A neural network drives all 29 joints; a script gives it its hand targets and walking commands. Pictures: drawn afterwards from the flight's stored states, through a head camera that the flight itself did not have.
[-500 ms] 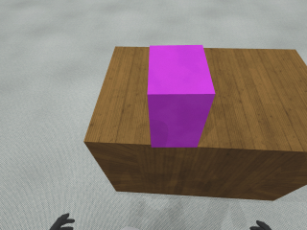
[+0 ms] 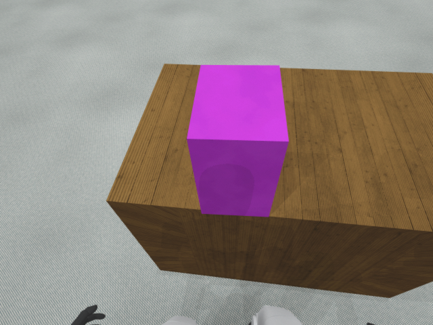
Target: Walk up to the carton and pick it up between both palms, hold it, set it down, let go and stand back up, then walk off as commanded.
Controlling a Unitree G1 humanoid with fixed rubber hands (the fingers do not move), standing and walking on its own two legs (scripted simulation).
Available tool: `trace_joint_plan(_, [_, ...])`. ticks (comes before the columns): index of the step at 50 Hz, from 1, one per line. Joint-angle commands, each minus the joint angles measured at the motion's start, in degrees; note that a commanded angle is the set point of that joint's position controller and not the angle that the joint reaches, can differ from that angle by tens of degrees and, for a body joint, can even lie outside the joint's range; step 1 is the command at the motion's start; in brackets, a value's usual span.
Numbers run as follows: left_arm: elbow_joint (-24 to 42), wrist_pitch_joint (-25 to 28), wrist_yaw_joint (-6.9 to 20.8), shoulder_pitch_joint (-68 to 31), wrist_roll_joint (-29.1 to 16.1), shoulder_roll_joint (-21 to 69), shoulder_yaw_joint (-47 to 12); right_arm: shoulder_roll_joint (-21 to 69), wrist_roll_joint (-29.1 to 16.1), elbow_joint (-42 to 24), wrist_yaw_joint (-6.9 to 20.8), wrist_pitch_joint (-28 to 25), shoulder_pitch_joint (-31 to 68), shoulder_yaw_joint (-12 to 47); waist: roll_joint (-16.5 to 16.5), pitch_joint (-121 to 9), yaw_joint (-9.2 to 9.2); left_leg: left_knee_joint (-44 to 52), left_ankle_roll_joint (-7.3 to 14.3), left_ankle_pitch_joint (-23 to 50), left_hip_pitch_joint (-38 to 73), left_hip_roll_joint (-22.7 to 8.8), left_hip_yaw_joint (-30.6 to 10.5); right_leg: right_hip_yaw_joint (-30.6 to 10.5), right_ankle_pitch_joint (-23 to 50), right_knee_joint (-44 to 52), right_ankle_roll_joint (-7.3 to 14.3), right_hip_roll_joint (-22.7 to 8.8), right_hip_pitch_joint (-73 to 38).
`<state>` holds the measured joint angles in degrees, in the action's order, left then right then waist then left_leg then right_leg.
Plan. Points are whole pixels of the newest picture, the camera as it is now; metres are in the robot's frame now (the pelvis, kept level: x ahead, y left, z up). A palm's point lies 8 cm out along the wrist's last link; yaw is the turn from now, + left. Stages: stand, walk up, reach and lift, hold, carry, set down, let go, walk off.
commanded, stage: walk up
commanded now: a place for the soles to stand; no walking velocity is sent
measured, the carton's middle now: (237, 146) +0.45 -0.02 +0.02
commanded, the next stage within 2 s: none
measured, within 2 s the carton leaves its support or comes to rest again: neither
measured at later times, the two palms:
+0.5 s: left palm out of the picture +0.08 +0.29 -0.08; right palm out of the picture +0.07 -0.29 -0.10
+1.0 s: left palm out of the picture +0.11 +0.32 -0.09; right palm out of the picture +0.11 -0.26 -0.09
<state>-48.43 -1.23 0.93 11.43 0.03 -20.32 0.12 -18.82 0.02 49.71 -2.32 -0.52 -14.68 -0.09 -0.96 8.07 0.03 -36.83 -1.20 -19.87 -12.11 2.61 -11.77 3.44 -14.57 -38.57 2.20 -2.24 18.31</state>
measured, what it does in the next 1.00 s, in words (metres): steps on the spot: left foot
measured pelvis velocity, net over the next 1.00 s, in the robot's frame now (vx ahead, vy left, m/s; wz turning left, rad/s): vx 0.03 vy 0.03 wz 0.02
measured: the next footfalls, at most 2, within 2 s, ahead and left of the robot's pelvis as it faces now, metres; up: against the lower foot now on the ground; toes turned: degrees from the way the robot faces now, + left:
left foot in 0.54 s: +0.07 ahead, +0.17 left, +0.00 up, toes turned -3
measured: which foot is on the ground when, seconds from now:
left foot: up 0.00-0.52, down 0.54-1.00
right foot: down 0.00-1.00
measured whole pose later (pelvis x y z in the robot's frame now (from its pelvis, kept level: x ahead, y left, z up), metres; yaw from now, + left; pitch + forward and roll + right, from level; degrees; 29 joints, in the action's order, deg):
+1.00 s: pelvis +0.03 +0.03 +0.02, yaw +1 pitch -3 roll +0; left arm -48.4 -0.7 0.8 10.5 0.0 -20.2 0.1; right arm -19.9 0.0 49.8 -1.5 -0.3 -11.6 -0.1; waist 0.4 7.1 0.0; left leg -28.2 -1.6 -13.2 -11.9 1.3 -8.9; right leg 4.9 -12.5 -27.3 0.4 -1.5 11.5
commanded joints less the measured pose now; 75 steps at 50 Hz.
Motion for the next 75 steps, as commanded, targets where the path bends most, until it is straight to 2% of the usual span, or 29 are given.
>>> trace_joint_plan(1, [4.63,1.76,-1.48,1.76,1.04,-16.77,6.64,-13.95,-0.3,-3.68,-1.56,1.1,-0.34,-4.65,-5.03,-6.53,1.91,-14.96,1.26,-14.37,-8.06,0.42,1.2,-25.9,-9.29,25.59,5.06,-21.13,-5.53])
trace_joint_plan(2, [5.06,2.09,-1.65,0.24,0.64,-15.43,6.25,-14.54,0.19,-3.62,-1.26,1.37,-0.13,-5.08,-1.81,-2.91,0.77,-16.71,1.8,-12.91,-8.84,-0.44,0.34,-25.48,-14.69,26.44,3.61,-19.75,-3.42])
trace_joint_plan(3, [5.88,2.24,-1.79,-1.36,0.14,-14.73,6.19,-14.85,0.03,-3.07,-0.74,1.64,-1.12,-5.3,-2.78,0.19,-0.08,-17.25,1.31,-9.45,-10.4,-1.29,0.03,-21.2,-17.54,27.58,2.04,-17.03,-3.97])
trace_joint_plan(6, [6.14,2.57,-1.95,1.68,-0.09,-13.83,6.11,-13.61,0.42,-1.48,0.11,1.28,-3.16,-5.33,-3.33,-1.63,0.67,-15.91,0.8,-4.47,-10.61,-0.94,0.76,-14.6,-9.39,26.97,-1.56,-12.94,-10.36])
trace_joint_plan(10, [6.21,2.08,-2.22,3.42,0.36,-13.23,6.35,-13.59,0.29,-0.81,-0.17,1.93,-3.48,-4.4,-3.27,-4.43,1.48,-15.36,0.03,-4.07,-11.88,-0.61,2.16,-11.72,-7.09,25.71,-2.0,-11.23,-15.81])
trace_joint_plan(13, [5.85,1.93,-2.6,4.74,0.17,-13.54,6.43,-13.19,0.41,-0.63,-0.44,1.97,-2.86,-4.01,-3.19,-4.68,1.74,-13.54,0.22,-4.28,-10.37,-1.38,2.74,-11.11,1.94,23.94,-1.62,-11.58,-15.68])
trace_joint_plan(14, [6.63,1.73,-2.65,4.27,0.1,-13.59,6.62,-12.87,0.16,-0.98,-0.41,1.91,-1.73,-4.08,-2.72,-5.86,1.95,-13.36,-0.01,-5.78,-9.2,-1.7,3.75,-10.27,-0.68,24.37,0.58,-12.61,-15.2])
trace_joint_plan(16, [5.98,1.39,-2.57,3.79,0.49,-13.43,6.48,-12.79,0.38,-1.62,-0.49,1.98,-0.88,-3.91,-3.07,-5.43,2.37,-10.93,-0.02,-6.72,-9.53,-1.55,4.81,-11.0,-2.52,23.8,1.4,-11.97,-15.66])
trace_joint_plan(18, [6.34,1.19,-2.35,2.99,0.66,-12.67,6.27,-12.92,0.96,-1.85,-0.59,1.59,-0.43,-3.93,-4.09,-6.39,2.4,-8.21,0.33,-9.03,-8.5,-1.85,5.86,-10.61,-1.25,22.34,4.18,-12.64,-15.61])
trace_joint_plan(21, [6.7,0.84,-1.92,1.04,0.85,-12.99,6.02,-12.94,0.88,-1.75,-0.41,1.07,-0.71,-3.75,-6.15,-5.95,1.5,-3.54,0.97,-7.87,-5.96,-2.78,7.59,-10.69,-3.18,21.9,4.81,-12.36,-12.07])
trace_joint_plan(23, [6.24,1.01,-1.7,-0.82,0.08,-12.58,5.13,-12.7,0.69,-0.44,-0.24,0.94,-2.22,-4.13,-4.0,-7.3,0.12,2.24,1.73,-2.47,1.24,-3.62,8.45,-11.63,-1.73,20.25,4.98,-13.46,-7.14])
trace_joint_plan(25, [5.09,1.02,-1.22,-1.13,-0.57,-12.44,3.99,-12.52,0.69,-0.53,-0.09,0.25,-0.31,-4.09,-1.99,-7.16,-0.41,11.62,2.39,11.39,7.12,-4.59,3.8,-8.09,-0.77,17.18,2.87,-11.17,-2.24])
trace_joint_plan(27, [4.23,1.42,-0.65,0.0,-1.21,-10.59,3.7,-16.24,0.65,-0.97,-0.36,-0.87,4.59,-4.5,4.83,-8.68,2.04,20.04,5.63,11.1,-1.88,-13.75,-12.23,-4.74,-1.41,10.19,-0.64,-4.32,-8.01])
trace_joint_plan(29, [3.19,0.83,-0.33,0.65,-0.96,-11.64,4.66,-16.47,-0.1,-1.08,-0.1,-1.14,6.06,-4.29,6.84,-5.89,2.08,20.03,5.92,-2.88,-10.03,-11.5,-10.3,-6.72,-6.01,13.83,-1.17,-1.79,-13.15])
trace_joint_plan(30, [2.38,0.57,-0.46,1.07,-1.07,-12.12,4.8,-15.61,0.01,-1.55,0.15,-1.26,7.72,-4.09,6.88,-5.21,2.22,20.84,4.83,-6.06,-10.89,-10.04,-9.11,-7.24,-3.94,14.93,-0.72,-2.81,-14.03])
trace_joint_plan(32, [1.79,0.96,-0.44,0.14,-0.72,-12.63,4.69,-14.07,-0.45,-1.59,0.58,-1.39,7.32,-3.78,5.2,-5.42,2.23,19.99,3.37,-1.85,-10.11,-8.35,-6.81,-6.64,-1.22,15.87,-0.04,-4.47,-15.44])
trace_joint_plan(41, [1.23,2.08,-0.72,-1.84,-0.58,-13.08,4.02,-14.74,-0.46,-1.21,0.94,-1.59,6.87,-3.91,1.7,-10.16,1.49,14.97,3.08,14.57,-4.04,-7.59,-3.82,-5.96,6.92,15.61,-0.02,-6.27,-15.87])
trace_joint_plan(42, [1.33,1.98,-0.82,-2.06,-0.81,-12.7,4.25,-14.49,-0.56,-1.54,0.99,-1.55,7.24,-3.97,4.37,-10.0,1.3,14.59,3.16,13.96,-3.68,-7.67,-3.73,-6.08,6.73,15.8,0.09,-6.37,-14.91])
trace_joint_plan(45, [1.34,1.91,-0.71,-1.8,-0.8,-12.83,4.16,-13.83,-0.52,-0.89,0.97,-1.3,6.76,-3.77,1.4,-9.97,1.46,14.57,2.88,12.89,-3.57,-7.4,-3.6,-6.19,6.44,16.22,0.17,-6.99,-15.17])
trace_joint_plan(55, [1.21,1.94,-0.47,-3.73,-0.47,-13.56,4.69,-14.0,-0.5,-1.3,1.32,-1.08,7.02,-4.24,3.14,-8.27,1.16,16.71,3.05,4.27,-6.83,-6.42,-4.01,-6.39,-2.54,18.01,0.2,-6.71,-13.77])
trace_joint_plan(57, [1.73,1.91,-0.42,-3.39,-0.53,-13.84,4.64,-13.53,-0.52,-1.51,1.39,-0.98,6.95,-3.96,1.49,-8.92,1.19,15.59,2.74,6.25,-5.78,-6.32,-2.94,-6.85,-3.2,18.12,0.92,-7.31,-13.21])
trace_joint_plan(63, [1.31,2.16,-0.51,-3.79,-0.61,-12.63,4.38,-13.93,-0.65,-1.13,1.33,-1.5,6.48,-4.07,0.8,-10.54,0.97,16.0,3.12,9.67,-3.88,-6.99,-3.48,-6.53,1.47,17.92,0.42,-7.13,-14.82])
trace_joint_plan(64, [1.98,2.34,-0.93,-3.84,-0.69,-14.62,5.04,-15.82,-0.2,-0.98,1.53,-0.65,7.79,-5.12,4.38,-7.34,1.11,12.48,3.01,16.66,-5.22,-6.33,-2.55,-6.68,8.02,15.99,1.15,-7.95,-11.86])
trace_joint_plan(65, [2.07,2.39,-0.98,-2.76,-1.14,-15.62,5.05,-15.68,-0.83,-0.74,1.57,-0.25,6.5,-5.18,3.3,-9.7,0.55,10.79,2.81,19.98,-3.73,-6.13,-2.02,-5.94,11.8,14.75,1.47,-8.22,-13.37])
trace_joint_plan(67, [2.13,2.04,-1.28,-3.51,-0.72,-15.6,5.21,-14.81,-0.75,-1.37,1.43,0.25,5.95,-5.38,-0.22,-9.98,0.15,6.79,2.6,17.59,-2.92,-4.25,-0.01,-7.35,12.97,15.85,3.51,-9.8,-11.02])
trace_joint_plan(69, [2.24,1.85,-1.48,-3.93,-0.79,-15.78,5.22,-14.71,-0.4,-1.19,1.53,0.69,4.36,-5.32,0.46,-9.68,-0.6,4.17,1.88,15.45,-0.84,-3.57,0.81,-7.72,11.91,16.76,5.35,-12.32,-8.02])
trace_joint_plan(72, [3.31,1.46,-1.4,-6.42,-0.23,-15.61,5.33,-14.81,0.27,-1.45,1.73,1.33,3.18,-6.21,-2.16,-7.67,-1.6,1.8,2.49,4.66,-0.42,-3.09,1.34,-9.09,2.0,18.35,6.04,-13.7,-2.14])
trace_joint_plan(74, [3.92,1.29,-1.09,-6.1,0.1,-15.39,5.01,-15.53,0.93,-2.09,1.64,1.0,3.14,-6.53,0.15,-6.37,-1.49,6.95,2.87,5.0,-1.5,-5.22,-1.52,-7.16,-0.4,14.83,4.34,-11.31,-1.14])
trace_joint_plan(75, [3.22,0.97,-1.1,-4.78,-0.43,-14.62,5.12,-17.04,1.11,-2.48,1.76,0.75,4.76,-6.85,6.78,-4.27,-0.55,15.67,4.09,3.97,-6.89,-8.41,-7.68,-4.41,-5.81,8.7,1.88,-6.22,-2.74])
